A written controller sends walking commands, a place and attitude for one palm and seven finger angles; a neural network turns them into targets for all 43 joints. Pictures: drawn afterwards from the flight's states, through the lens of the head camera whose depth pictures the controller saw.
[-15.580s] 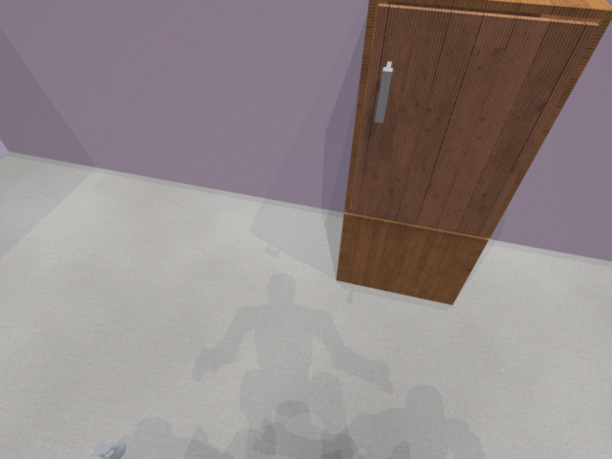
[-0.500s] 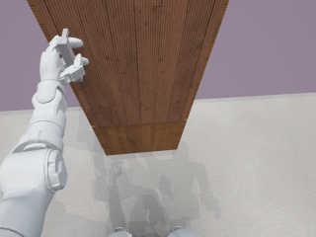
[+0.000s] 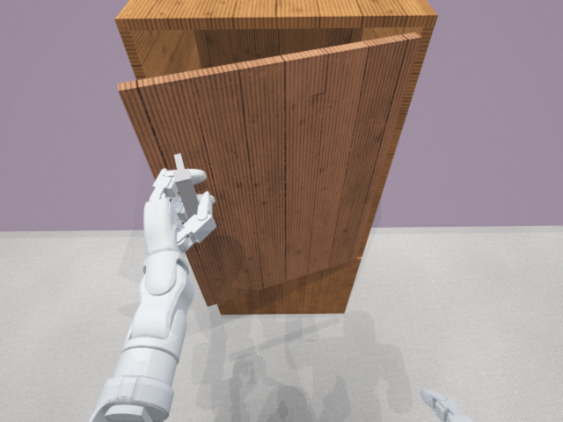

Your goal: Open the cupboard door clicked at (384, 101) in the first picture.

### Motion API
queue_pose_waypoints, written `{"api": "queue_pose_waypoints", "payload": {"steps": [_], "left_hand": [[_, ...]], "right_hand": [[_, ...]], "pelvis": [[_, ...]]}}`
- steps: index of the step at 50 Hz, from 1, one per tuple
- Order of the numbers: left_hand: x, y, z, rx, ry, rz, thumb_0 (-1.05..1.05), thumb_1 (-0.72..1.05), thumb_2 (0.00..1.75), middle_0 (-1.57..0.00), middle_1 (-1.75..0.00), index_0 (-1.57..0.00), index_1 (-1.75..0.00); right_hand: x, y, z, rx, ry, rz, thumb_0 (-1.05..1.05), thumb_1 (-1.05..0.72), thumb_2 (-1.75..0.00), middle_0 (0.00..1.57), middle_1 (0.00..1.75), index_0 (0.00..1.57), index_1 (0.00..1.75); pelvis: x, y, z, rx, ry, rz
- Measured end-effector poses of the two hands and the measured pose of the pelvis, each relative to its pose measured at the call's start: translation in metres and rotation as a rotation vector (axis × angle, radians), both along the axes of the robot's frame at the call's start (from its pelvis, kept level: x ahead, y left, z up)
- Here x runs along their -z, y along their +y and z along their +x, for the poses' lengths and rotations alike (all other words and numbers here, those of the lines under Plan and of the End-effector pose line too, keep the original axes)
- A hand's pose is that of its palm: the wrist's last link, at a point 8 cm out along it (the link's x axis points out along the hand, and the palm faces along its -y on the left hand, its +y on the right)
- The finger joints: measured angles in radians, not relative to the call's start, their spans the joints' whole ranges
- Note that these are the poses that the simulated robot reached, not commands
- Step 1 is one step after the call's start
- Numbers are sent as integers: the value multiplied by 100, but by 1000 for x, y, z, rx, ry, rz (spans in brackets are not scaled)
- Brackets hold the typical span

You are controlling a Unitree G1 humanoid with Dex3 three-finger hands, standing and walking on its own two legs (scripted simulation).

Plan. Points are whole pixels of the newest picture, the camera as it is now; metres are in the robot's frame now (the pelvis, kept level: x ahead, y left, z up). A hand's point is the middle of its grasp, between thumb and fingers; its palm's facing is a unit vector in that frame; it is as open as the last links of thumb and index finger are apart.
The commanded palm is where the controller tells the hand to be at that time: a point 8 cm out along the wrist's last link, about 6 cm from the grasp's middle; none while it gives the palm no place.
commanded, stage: pull the door open along its arc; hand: left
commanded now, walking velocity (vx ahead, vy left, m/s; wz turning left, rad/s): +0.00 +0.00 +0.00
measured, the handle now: (189, 195) +0.43 +0.15 +0.09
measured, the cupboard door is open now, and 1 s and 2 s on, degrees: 19 39 41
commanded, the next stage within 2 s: open thumb and fingers to let go in 0.44 s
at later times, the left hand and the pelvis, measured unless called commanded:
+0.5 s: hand (265, 285) +0.27 +0.03 +0.10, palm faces +0.31 -0.95 -0.03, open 5.8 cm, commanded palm +0.23 +0.07 +0.09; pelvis -0.01 -0.03 +0.00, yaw +4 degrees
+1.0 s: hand (251, 283) +0.28 +0.05 +0.09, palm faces +0.36 -0.93 -0.02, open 11.3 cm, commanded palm +0.23 +0.07 +0.09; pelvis -0.01 -0.03 +0.00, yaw +4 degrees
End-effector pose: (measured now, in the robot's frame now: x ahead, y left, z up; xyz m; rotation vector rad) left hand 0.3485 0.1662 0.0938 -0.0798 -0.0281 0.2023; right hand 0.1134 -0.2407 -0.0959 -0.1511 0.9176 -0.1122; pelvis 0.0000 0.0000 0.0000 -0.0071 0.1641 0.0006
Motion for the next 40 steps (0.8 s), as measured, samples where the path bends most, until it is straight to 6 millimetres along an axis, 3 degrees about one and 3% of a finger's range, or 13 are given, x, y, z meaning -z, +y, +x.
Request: {"api": "queue_pose_waypoints", "payload": {"steps": [5,10,16,24,28,34,40], "left_hand": [[-2,-23,-30,-110,27,30,-2,71,77,-35,-135,-39,-135],[-4,-45,-54,-204,59,27,-2,72,79,-33,-135,-40,-135],[-5,-67,-80,-226,66,74,-2,71,77,-34,-135,-37,-135],[-6,-90,-111,-121,75,95,-2,70,74,-35,-134,-37,-135],[-7,-95,-115,-119,82,92,-2,69,75,-35,-134,-38,-135],[-6,-89,-104,-175,96,71,-1,64,77,-37,-133,-39,-134],[-4,-83,-106,-181,92,74,0,45,71,-36,-131,-41,-131]], "right_hand": [[-7,10,31,-75,-69,11,1,-91,-90,20,30,20,30],[-12,17,48,-119,-105,17,1,-91,-90,20,30,20,30],[-13,15,52,-136,-115,31,1,-91,-90,20,30,20,30],[-13,5,47,-122,-117,47,1,-91,-90,20,30,20,30],[-13,0,48,-126,-118,35,1,-91,-90,20,30,20,30],[-12,-2,53,-148,-96,9,1,-91,-90,20,30,20,30],[-14,2,59,-151,-107,19,1,-91,-90,20,30,20,30]], "pelvis": [[0,-5,-5,-22,-35,6],[-1,-13,-9,-40,-65,10],[-2,-23,-9,-55,-96,16],[-4,-33,-9,-63,-141,19],[-6,-37,-10,-73,-159,18],[-7,-40,-13,-78,-150,21],[-7,-38,-11,-75,-137,26]]}}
